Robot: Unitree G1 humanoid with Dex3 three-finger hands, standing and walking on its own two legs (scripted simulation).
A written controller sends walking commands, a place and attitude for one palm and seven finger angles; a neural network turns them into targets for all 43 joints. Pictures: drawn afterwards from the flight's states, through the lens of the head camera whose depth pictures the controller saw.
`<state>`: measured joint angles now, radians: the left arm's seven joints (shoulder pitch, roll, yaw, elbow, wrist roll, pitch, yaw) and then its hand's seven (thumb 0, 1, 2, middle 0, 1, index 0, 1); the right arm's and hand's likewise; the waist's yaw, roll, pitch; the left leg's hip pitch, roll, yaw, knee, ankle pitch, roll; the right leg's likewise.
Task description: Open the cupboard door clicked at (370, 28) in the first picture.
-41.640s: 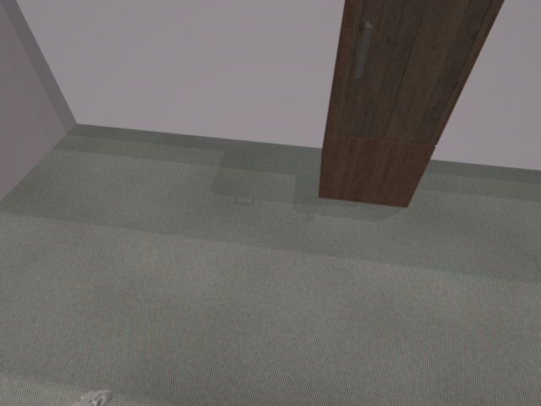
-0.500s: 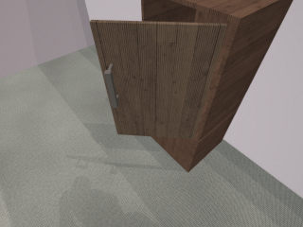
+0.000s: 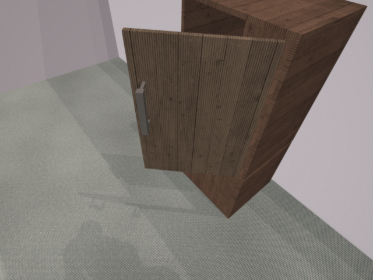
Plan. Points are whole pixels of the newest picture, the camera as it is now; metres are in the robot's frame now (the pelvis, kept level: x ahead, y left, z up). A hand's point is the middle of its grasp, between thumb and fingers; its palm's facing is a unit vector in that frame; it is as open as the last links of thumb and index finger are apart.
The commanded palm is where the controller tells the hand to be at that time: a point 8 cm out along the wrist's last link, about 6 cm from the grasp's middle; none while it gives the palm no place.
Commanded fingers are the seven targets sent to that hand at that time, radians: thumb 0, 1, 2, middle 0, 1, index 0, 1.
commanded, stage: look again from close up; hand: left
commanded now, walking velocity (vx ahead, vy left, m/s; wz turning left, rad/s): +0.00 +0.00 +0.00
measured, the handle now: (144, 109) +0.60 +0.17 +0.02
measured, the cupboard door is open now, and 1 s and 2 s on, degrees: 45 45 45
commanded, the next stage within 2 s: come to a stop and stand still in 0.30 s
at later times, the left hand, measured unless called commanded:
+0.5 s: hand out of the picture -0.01 +0.17 -0.18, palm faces +0.01 -0.99 -0.17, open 7.4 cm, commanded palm none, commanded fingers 0.00 0.90 0.90 -0.20 -0.30 -0.20 -0.30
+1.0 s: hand out of the picture +0.02 +0.18 -0.18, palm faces +0.02 -0.98 -0.18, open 7.4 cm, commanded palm none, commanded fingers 0.00 0.90 0.90 -0.20 -0.30 -0.20 -0.30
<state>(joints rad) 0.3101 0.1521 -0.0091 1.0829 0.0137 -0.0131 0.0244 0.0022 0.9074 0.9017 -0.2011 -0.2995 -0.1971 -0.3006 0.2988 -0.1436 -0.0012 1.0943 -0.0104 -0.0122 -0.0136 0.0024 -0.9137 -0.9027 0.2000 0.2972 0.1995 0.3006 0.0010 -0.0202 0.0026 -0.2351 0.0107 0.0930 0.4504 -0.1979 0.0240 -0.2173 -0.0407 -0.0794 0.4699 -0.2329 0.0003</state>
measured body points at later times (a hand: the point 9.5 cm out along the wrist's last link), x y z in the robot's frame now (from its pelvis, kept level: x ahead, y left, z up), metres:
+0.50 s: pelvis +0.01 +0.01 +0.00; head +0.02 +0.01 +0.45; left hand +0.00 +0.22 -0.16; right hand +0.01 -0.22 -0.16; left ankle +0.03 +0.10 -0.74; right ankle +0.01 -0.12 -0.74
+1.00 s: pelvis +0.01 +0.01 +0.00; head +0.00 +0.02 +0.45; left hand +0.01 +0.23 -0.16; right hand +0.02 -0.22 -0.15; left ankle +0.03 +0.10 -0.74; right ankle +0.01 -0.12 -0.74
